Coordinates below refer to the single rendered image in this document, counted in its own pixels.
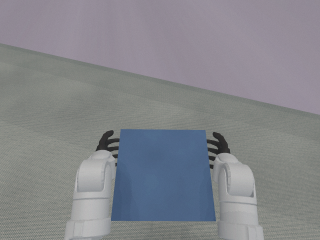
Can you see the right robot hand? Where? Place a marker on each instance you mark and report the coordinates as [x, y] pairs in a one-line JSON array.
[[222, 146]]

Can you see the right robot forearm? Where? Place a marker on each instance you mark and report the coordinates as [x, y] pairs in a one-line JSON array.
[[237, 197]]

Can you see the carton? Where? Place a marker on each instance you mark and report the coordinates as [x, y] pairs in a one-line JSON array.
[[163, 175]]

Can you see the left robot hand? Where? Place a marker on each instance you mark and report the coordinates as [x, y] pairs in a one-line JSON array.
[[104, 142]]

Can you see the left robot forearm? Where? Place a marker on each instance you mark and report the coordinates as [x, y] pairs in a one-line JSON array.
[[92, 190]]

